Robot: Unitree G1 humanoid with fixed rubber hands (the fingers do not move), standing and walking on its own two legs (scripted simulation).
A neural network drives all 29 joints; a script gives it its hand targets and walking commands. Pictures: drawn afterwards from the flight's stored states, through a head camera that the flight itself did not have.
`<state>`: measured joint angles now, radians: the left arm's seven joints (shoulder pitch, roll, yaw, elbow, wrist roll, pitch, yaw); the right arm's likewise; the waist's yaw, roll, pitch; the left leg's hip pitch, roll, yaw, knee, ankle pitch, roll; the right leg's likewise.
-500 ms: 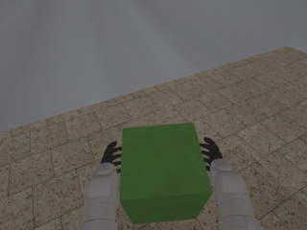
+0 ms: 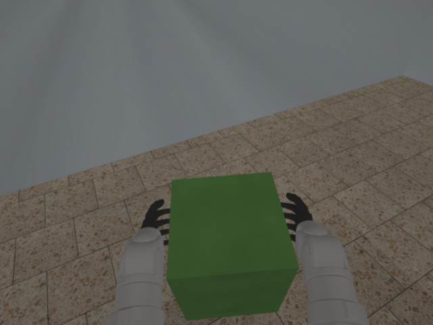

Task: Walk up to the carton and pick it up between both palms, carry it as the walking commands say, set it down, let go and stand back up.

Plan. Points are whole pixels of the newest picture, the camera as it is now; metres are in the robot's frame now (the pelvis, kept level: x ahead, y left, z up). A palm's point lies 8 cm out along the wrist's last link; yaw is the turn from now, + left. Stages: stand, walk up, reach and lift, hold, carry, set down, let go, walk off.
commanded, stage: reach and lift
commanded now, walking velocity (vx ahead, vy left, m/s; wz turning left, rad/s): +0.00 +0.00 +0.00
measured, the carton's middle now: (227, 249) +0.31 +0.00 -0.02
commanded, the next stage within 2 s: hold in 0.64 s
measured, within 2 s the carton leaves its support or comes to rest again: neither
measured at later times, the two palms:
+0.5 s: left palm (149, 239) +0.30 +0.15 +0.05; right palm (301, 231) +0.30 -0.14 +0.05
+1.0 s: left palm (147, 246) +0.28 +0.15 +0.05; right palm (303, 237) +0.28 -0.14 +0.05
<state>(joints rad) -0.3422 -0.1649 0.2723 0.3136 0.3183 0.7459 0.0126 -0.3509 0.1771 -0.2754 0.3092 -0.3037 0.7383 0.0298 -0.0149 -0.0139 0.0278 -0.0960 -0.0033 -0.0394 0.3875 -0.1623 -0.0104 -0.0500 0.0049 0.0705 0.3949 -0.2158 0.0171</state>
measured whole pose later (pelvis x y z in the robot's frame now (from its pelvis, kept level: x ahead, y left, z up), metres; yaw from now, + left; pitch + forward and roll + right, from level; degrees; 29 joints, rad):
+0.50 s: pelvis +0.01 +0.00 +0.00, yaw +0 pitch -7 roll +0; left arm -0.27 -0.15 0.21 0.23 0.28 0.77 0.03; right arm -0.28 0.16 -0.20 0.23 -0.28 0.75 0.03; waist 0.00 -0.01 0.03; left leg -0.08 -0.01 -0.04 0.36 -0.16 -0.01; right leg -0.04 0.00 0.07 0.37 -0.21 0.02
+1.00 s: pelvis +0.00 +0.00 +0.00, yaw +0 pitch -8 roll +0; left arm -0.27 -0.15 0.20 0.23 0.29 0.79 0.02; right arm -0.27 0.16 -0.20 0.24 -0.27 0.76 0.02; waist 0.00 -0.01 0.03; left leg -0.09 0.00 -0.04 0.39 -0.16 -0.01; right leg -0.05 0.01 0.07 0.40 -0.21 0.02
